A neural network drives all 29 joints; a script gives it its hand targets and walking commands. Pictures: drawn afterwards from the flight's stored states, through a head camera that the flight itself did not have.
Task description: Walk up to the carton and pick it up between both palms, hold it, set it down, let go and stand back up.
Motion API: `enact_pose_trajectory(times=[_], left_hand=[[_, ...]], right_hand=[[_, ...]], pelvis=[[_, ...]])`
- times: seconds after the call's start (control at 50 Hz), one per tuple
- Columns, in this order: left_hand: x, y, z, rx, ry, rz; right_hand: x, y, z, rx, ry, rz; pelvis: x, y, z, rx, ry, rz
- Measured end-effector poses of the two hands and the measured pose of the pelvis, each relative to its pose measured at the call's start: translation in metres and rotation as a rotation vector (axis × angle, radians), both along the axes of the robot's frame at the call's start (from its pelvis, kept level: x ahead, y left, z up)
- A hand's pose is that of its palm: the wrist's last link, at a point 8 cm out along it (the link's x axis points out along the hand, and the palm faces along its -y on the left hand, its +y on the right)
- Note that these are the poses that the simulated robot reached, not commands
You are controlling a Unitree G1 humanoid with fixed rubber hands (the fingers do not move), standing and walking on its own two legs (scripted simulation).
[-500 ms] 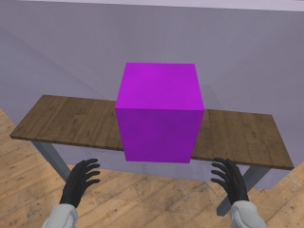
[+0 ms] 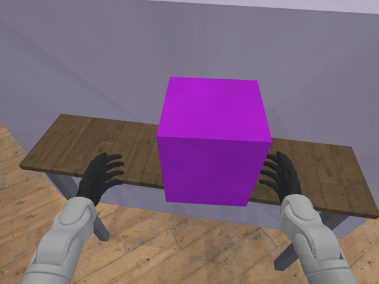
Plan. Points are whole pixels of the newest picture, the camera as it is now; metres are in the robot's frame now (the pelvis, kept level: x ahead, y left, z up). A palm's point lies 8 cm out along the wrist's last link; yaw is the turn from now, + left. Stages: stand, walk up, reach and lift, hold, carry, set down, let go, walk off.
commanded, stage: reach and lift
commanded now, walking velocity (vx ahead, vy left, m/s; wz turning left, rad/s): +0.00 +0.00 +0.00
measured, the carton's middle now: (209, 144) +0.44 -0.01 +0.04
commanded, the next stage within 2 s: none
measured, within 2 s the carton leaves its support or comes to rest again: neither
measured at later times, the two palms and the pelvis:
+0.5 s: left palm (92, 131) +0.37 +0.22 +0.16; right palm (304, 137) +0.38 -0.19 +0.15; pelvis -0.03 +0.00 +0.00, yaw +0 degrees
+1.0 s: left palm (102, 124) +0.40 +0.22 +0.14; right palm (298, 136) +0.41 -0.20 +0.12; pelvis -0.03 -0.02 +0.00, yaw +1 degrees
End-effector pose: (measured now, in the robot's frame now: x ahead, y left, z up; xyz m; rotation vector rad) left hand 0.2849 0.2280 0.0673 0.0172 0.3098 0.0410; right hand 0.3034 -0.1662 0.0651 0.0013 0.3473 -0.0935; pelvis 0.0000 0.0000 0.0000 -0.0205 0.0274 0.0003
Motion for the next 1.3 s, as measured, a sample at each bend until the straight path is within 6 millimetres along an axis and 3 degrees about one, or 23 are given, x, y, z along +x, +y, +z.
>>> enact_pose_trajectory(times=[0.2,0.44,0.72,0.88,1.14,1.3], left_hand=[[0.042,0.007,0.036,0.028,0.037,0.007],[0.076,-0.002,0.081,0.047,0.031,0.055],[0.105,-0.006,0.105,0.011,0.048,0.115],[0.117,-0.007,0.095,0.001,0.049,0.116],[0.12,-0.01,0.042,0.003,0.056,0.09],[0.127,-0.018,0.02,0.001,0.06,0.08]], right_hand=[[0.034,-0.006,0.033,-0.032,0.04,-0.01],[0.066,-0.021,0.075,-0.032,0.039,-0.03],[0.093,-0.024,0.089,-0.026,0.054,-0.038],[0.103,-0.024,0.076,-0.042,0.049,-0.026],[0.102,-0.035,0.027,-0.059,0.045,-0.024],[0.107,-0.028,0.012,-0.062,0.032,-0.014]], pelvis=[[-0.003,0.005,0.003,-0.003,0.015,0.003],[-0.022,0.0,0.003,0.003,0.075,0.001],[-0.042,-0.014,-0.001,0.018,0.17,0.012],[-0.038,-0.019,-0.001,0.021,0.214,0.015],[-0.022,-0.025,0.0,0.02,0.259,0.009],[-0.016,-0.026,-0.002,0.022,0.298,0.006]])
